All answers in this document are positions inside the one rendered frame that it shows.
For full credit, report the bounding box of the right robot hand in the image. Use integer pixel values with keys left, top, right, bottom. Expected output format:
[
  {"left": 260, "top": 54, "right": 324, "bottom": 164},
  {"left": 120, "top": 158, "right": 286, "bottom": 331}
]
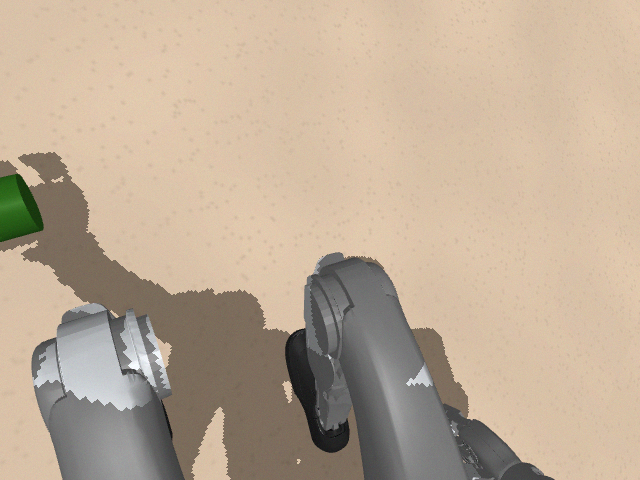
[{"left": 443, "top": 404, "right": 522, "bottom": 480}]

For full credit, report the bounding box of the right robot arm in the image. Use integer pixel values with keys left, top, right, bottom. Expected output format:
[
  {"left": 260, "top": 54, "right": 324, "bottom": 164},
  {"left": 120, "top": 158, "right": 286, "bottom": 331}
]
[{"left": 500, "top": 463, "right": 555, "bottom": 480}]

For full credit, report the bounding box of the right robot foot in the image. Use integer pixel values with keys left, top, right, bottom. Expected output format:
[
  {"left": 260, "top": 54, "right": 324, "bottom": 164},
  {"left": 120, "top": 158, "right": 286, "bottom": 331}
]
[{"left": 285, "top": 329, "right": 350, "bottom": 453}]

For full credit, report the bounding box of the can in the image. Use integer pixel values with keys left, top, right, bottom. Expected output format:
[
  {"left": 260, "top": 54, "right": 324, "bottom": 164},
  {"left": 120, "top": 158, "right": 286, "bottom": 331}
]
[{"left": 0, "top": 174, "right": 44, "bottom": 242}]

